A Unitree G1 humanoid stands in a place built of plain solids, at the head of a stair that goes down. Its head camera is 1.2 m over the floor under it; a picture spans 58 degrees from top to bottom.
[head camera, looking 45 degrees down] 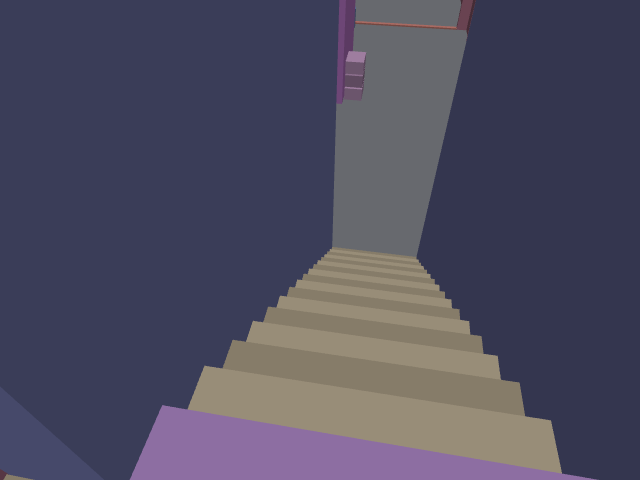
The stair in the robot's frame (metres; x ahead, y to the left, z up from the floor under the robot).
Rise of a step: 0.20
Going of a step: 0.23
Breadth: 1.19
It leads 10 degrees to the right of straight ahead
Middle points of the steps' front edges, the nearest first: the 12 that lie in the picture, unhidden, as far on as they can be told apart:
0.44 -0.13 0.00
0.67 -0.17 -0.20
0.90 -0.21 -0.39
1.13 -0.24 -0.59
1.37 -0.28 -0.79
1.60 -0.32 -0.99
1.83 -0.36 -1.19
2.06 -0.40 -1.38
2.29 -0.44 -1.58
2.52 -0.48 -1.78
2.75 -0.52 -1.98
2.98 -0.55 -2.18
